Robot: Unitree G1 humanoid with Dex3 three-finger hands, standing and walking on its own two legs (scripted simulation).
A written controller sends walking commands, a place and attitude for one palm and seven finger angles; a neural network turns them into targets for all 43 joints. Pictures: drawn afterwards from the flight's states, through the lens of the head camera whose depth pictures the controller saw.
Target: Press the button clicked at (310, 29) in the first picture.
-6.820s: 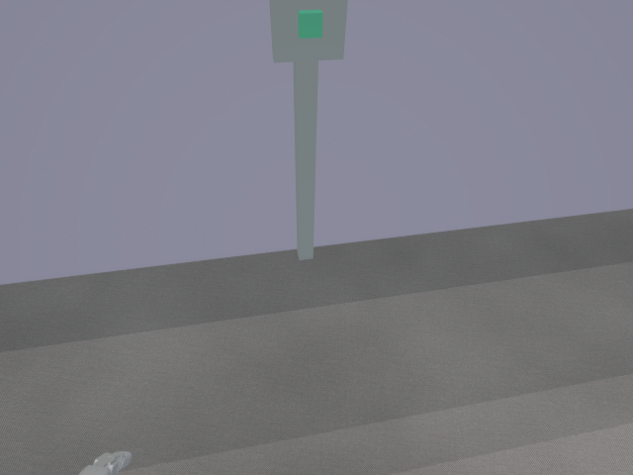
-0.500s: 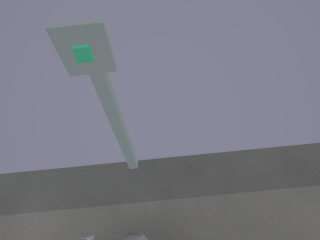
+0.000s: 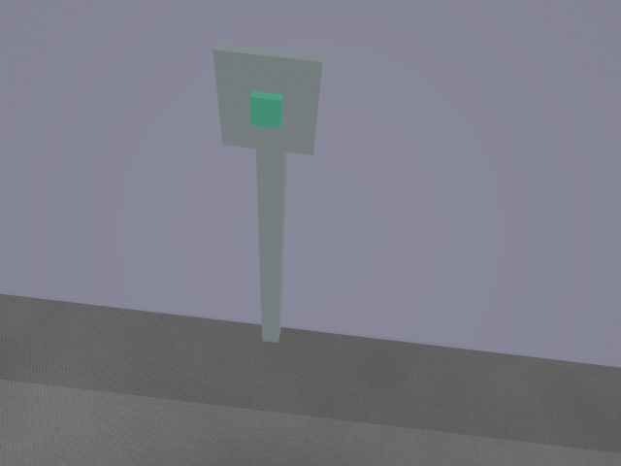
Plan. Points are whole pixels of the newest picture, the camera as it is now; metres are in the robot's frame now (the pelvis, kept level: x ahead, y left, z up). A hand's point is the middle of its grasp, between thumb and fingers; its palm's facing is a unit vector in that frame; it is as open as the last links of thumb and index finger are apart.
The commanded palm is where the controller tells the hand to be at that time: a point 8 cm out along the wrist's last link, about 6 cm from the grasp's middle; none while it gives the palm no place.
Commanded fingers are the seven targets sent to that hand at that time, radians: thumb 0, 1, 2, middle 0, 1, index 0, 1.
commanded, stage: take the last steps up to it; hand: left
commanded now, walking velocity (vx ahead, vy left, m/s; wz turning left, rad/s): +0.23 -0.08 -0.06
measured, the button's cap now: (267, 109) +0.65 +0.14 +0.15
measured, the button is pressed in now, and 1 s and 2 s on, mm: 0 0 0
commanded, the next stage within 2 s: come to a stop and stand still in 0.26 s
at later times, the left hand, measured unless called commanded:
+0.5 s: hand (245, 425) +0.22 +0.11 -0.17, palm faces +0.03 -0.97 -0.23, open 7.2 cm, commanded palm none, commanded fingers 0.00 0.90 0.90 -0.20 -0.30 -0.20 -0.30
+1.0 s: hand out of the picture +0.14 +0.17 -0.18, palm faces +0.06 -0.98 -0.20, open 7.3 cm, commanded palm none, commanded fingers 0.00 0.90 0.90 -0.20 -0.30 -0.20 -0.30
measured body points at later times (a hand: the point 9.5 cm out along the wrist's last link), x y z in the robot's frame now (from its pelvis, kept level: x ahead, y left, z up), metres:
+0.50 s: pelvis +0.13 -0.07 -0.01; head +0.15 -0.09 +0.44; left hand +0.22 +0.16 -0.15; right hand +0.08 -0.28 -0.18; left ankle +0.09 +0.07 -0.68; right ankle +0.18 -0.14 -0.75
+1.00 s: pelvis +0.13 -0.01 +0.00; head +0.14 +0.00 +0.45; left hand +0.13 +0.22 -0.17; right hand +0.20 -0.24 -0.15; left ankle +0.14 +0.08 -0.75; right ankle +0.10 -0.15 -0.71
